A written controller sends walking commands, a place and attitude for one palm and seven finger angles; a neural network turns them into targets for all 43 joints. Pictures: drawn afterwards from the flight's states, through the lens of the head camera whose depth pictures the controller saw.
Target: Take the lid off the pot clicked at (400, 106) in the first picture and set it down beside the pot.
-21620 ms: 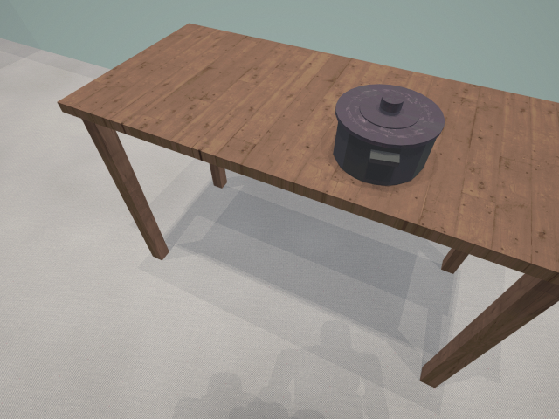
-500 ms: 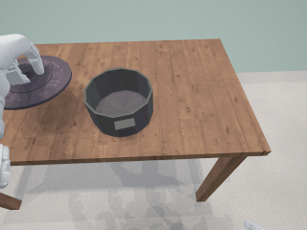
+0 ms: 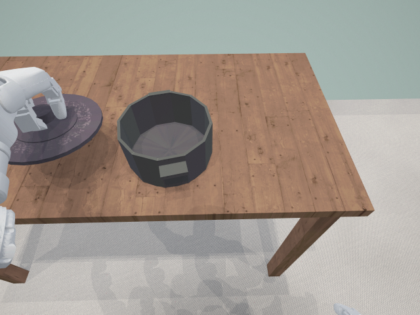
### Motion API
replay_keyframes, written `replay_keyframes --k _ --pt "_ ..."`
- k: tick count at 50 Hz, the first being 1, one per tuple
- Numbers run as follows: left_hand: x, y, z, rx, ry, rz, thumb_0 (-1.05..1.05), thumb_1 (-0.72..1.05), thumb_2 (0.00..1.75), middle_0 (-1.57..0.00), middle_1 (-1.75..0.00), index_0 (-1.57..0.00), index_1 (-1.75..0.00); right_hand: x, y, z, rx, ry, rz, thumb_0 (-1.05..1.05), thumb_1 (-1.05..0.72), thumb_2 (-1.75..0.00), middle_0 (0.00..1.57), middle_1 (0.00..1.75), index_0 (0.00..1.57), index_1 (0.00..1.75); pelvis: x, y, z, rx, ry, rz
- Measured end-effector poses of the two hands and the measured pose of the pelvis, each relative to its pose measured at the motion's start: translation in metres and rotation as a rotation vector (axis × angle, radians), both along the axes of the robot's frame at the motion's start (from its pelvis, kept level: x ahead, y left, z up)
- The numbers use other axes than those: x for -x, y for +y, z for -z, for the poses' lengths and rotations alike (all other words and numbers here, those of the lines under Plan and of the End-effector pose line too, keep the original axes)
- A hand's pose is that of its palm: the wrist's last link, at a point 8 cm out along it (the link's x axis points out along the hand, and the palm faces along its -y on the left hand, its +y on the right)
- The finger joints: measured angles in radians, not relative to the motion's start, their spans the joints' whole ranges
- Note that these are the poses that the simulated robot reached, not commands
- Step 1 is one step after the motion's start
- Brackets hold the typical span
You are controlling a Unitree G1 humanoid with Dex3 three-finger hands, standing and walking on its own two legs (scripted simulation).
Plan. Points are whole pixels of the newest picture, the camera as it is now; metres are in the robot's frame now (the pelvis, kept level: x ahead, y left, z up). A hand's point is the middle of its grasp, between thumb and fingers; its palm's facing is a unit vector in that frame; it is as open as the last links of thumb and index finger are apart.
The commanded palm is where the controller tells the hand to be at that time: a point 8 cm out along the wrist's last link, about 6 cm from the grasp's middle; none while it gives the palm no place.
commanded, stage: lower the lid onto the table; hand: left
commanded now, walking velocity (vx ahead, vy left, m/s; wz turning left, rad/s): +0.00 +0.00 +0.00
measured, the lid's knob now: (41, 114) +0.46 +0.33 +0.13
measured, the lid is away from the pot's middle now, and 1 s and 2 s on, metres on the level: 0.23 0.23 0.24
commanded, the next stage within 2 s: open the fingers wide in 1.64 s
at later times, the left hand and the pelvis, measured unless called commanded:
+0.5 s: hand (45, 124) +0.44 +0.32 +0.12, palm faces -0.44 -0.10 -0.89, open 6.3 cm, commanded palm +0.44 +0.32 +0.19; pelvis +0.00 +0.01 +0.00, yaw -1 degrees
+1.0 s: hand (50, 136) +0.44 +0.32 +0.09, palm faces -0.47 -0.11 -0.88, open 6.2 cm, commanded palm +0.45 +0.33 +0.16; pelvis +0.01 +0.01 -0.01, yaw -1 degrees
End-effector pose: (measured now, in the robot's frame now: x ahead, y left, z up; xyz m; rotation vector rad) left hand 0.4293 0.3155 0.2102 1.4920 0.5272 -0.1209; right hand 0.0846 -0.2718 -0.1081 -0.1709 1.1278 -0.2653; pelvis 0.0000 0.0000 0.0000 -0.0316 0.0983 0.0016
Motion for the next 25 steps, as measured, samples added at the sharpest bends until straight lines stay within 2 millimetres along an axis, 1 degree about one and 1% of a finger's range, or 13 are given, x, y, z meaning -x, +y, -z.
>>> replay_keyframes --k 7,15,25 --pt "-0.004 -0.002 0.008 0.023 0.003 0.028 0.07 0.33 0.73 -0.66 -0.87 -0.83 -0.94 0.004 0.001 0.0 0.006 0.004 0.009 0.01 -0.91 -0.9 0.2 0.3 0.2 0.29 0.0 0.002 0.0 0.001 0.005 0.003" --pt "-0.01 -0.003 0.019 0.017 0.025 0.047 0.07 0.34 0.73 -0.66 -0.87 -0.83 -0.94 0.015 0.001 0.001 0.012 0.03 0.029 0.01 -0.91 -0.9 0.2 0.3 0.2 0.29 -0.002 0.004 0.001 0.002 0.016 0.007" --pt "-0.015 0.002 0.034 0.028 0.046 0.049 0.07 0.34 0.73 -0.65 -0.87 -0.83 -0.94 0.027 0.0 0.002 0.019 0.069 0.056 0.01 -0.91 -0.9 0.2 0.3 0.2 0.29 -0.004 0.006 0.002 0.003 0.031 0.015"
